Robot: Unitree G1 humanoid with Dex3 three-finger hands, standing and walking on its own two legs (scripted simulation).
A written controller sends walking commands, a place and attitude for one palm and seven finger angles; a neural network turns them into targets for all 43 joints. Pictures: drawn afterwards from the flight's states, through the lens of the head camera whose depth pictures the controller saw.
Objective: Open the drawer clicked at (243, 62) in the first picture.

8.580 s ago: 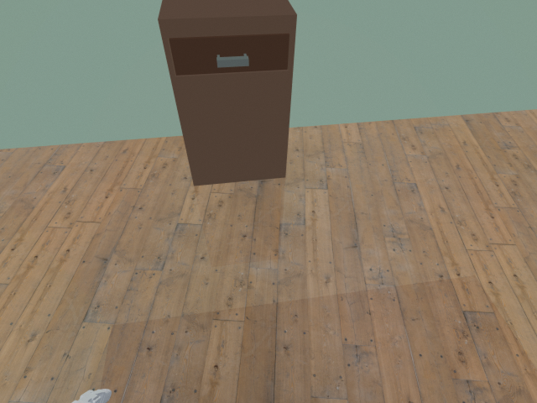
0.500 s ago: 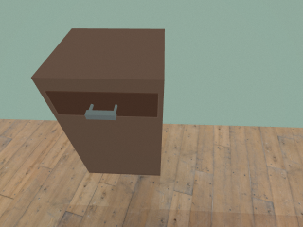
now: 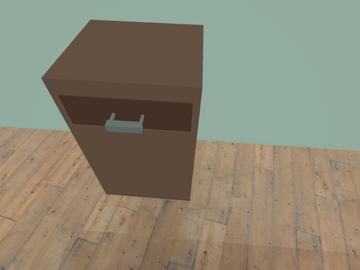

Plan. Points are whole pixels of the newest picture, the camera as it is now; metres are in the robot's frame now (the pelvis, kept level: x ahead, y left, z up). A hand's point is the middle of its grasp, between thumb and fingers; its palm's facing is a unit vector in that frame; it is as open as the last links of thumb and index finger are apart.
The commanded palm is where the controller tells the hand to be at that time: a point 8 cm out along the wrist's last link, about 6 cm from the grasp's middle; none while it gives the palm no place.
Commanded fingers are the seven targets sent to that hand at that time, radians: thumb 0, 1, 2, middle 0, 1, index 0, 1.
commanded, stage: look again from close up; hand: left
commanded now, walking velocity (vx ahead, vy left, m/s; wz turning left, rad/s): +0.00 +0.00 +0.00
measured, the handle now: (125, 121) +0.58 +0.23 -0.08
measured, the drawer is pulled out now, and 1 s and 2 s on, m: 0.00 0.00 0.00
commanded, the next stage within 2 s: raise the hand with hooked fingers in 0.46 s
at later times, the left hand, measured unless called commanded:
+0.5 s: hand out of the picture +0.03 +0.22 -0.17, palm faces +0.01 -0.98 -0.21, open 7.3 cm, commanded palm none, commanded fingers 0.00 0.90 0.90 -0.20 -0.30 -0.20 -0.30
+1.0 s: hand (96, 252) +0.17 +0.21 -0.08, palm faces -0.15 -0.26 -0.95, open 8.6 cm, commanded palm +0.17 +0.25 -0.01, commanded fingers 0.00 0.36 0.67 -0.24 -0.64 -0.24 -0.64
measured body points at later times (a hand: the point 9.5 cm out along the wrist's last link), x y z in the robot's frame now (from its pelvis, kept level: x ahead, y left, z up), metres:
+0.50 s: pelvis +0.02 +0.05 +0.00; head +0.02 +0.04 +0.45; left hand +0.03 +0.27 -0.16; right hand +0.01 -0.16 -0.16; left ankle +0.00 +0.12 -0.74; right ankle +0.01 -0.09 -0.74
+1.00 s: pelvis +0.00 +0.01 -0.03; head +0.04 +0.00 +0.42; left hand +0.17 +0.22 -0.02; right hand +0.24 -0.23 -0.09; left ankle +0.00 +0.12 -0.74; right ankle +0.01 -0.07 -0.74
